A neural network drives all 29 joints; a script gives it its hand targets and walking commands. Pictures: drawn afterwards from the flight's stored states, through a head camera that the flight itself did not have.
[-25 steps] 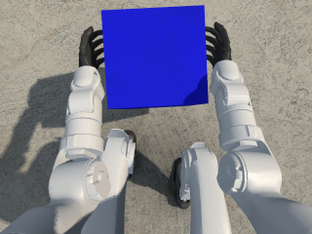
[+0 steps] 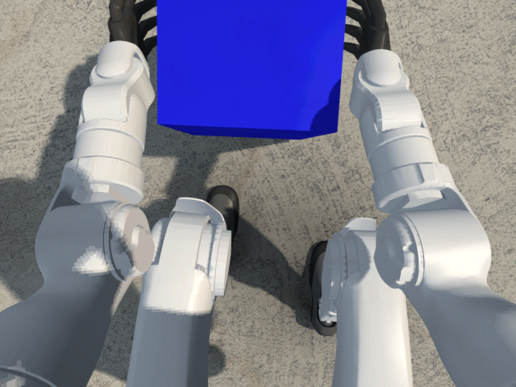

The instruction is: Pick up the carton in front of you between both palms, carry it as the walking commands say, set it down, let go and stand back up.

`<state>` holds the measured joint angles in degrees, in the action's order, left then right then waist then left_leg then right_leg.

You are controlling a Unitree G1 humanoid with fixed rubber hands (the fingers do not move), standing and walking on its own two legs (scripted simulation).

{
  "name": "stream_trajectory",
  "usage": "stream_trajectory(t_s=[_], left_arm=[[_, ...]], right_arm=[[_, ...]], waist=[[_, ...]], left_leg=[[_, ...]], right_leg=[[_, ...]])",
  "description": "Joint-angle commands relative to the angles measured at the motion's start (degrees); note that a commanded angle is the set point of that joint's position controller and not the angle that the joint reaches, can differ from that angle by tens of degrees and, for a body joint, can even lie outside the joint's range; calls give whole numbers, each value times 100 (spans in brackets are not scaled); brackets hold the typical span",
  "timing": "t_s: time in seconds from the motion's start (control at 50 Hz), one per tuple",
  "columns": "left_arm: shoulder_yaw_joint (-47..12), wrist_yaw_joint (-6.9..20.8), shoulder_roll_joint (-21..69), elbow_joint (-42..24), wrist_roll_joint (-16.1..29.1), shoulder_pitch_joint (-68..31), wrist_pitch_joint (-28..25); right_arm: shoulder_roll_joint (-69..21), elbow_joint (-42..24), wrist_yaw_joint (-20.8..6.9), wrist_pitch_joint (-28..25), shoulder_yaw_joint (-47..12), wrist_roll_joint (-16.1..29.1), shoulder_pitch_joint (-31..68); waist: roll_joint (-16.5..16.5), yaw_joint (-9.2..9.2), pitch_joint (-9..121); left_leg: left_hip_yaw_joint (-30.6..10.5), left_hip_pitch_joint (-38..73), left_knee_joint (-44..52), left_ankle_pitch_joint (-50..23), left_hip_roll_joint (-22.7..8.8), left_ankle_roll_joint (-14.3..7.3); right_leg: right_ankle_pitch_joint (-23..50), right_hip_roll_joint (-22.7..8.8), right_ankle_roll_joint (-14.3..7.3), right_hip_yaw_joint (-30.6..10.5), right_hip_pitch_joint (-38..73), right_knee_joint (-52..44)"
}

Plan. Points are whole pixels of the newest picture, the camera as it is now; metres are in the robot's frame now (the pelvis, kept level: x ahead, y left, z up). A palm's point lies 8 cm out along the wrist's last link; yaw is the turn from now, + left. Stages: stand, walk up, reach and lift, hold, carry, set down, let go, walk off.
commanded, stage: set down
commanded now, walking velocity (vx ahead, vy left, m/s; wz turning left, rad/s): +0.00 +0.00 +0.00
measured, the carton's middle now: (249, 67) +0.51 +0.10 -0.23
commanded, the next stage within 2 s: none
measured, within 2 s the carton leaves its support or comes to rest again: rests again in 0.96 s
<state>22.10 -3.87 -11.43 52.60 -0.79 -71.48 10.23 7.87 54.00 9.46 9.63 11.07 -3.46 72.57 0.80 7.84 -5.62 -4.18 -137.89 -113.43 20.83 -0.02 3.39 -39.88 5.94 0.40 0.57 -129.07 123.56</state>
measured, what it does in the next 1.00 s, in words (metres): stands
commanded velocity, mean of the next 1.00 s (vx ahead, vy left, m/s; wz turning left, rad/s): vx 0.00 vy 0.00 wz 0.00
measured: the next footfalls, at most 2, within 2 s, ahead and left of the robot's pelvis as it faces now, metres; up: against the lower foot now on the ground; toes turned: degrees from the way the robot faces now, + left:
none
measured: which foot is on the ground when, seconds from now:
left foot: down 0.00-1.00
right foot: down 0.00-1.00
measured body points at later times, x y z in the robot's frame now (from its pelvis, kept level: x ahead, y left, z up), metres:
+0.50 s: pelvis -0.01 +0.00 -0.01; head +0.35 +0.00 +0.26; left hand +0.51 +0.25 -0.17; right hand +0.54 -0.06 -0.19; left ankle +0.15 +0.14 -0.36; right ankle +0.07 -0.11 -0.36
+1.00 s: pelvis -0.01 +0.01 -0.01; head +0.35 +0.01 +0.25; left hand +0.50 +0.26 -0.19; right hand +0.54 -0.06 -0.20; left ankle +0.15 +0.14 -0.36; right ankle +0.07 -0.11 -0.36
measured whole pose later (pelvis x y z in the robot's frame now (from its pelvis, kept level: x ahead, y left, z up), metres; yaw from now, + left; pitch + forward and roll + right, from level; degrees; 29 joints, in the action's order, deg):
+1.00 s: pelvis -0.01 +0.01 -0.01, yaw +0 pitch +40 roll +1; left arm 22.8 0.0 -17.9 69.2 2.1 -78.3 1.6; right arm 10.7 63.3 2.3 4.1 11.4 -9.2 81.4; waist -1.5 6.3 -15.1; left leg -1.6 -136.2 -115.9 20.0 -1.2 1.7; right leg -38.8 7.4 2.7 -2.4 -128.2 126.8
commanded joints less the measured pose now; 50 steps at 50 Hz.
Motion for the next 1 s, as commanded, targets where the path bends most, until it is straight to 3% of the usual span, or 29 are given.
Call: stream_trajectory(t_s=[0.0,0.18,0.32,0.58,0.86,0.92,0.98], left_arm=[[-1935,1419,5562,-321,526,-2310,-68],[-1384,1499,5036,173,307,-2256,-163],[-1110,1543,4775,507,270,-2311,-252],[-816,1429,3934,1070,66,-2391,-348],[-726,1181,3005,1258,137,-2508,-540],[-484,881,1965,1360,238,-2102,-722],[-140,192,-709,1574,479,-1144,-1093]], right_arm=[[-4679,-992,-1335,-383,-1988,401,3367],[-4590,-622,-1364,-382,-1798,349,3404],[-4298,-393,-1350,-432,-1668,253,3460],[-3462,316,-1406,-413,-1012,-312,2888],[-2482,792,-1377,-418,-551,-681,2422],[-1308,816,-1148,-495,-348,-683,2137],[1364,668,-522,-702,-133,-373,1651]], waist=[[492,-280,6307],[782,29,5531],[901,41,5213],[598,-236,4157],[524,-486,3640],[495,-477,3721],[477,-439,3960]], left_leg=[[823,4747,-126,-1819,467,-41],[866,4062,-232,-1428,370,-149],[825,3838,-277,-1303,330,-202],[628,3640,-150,-782,318,-244],[498,3655,-86,-528,306,-198],[543,3916,-100,-646,221,-93],[528,4226,-115,-826,60,-42]], right_leg=[[2034,401,-74,152,1942,-1559],[1817,377,-49,3,1770,-1537],[1681,319,-63,-41,1597,-1529],[1089,235,-149,-36,810,-1505],[914,119,-124,1,676,-1372],[977,15,-34,24,928,-1377],[1071,-183,118,-15,1256,-1383]])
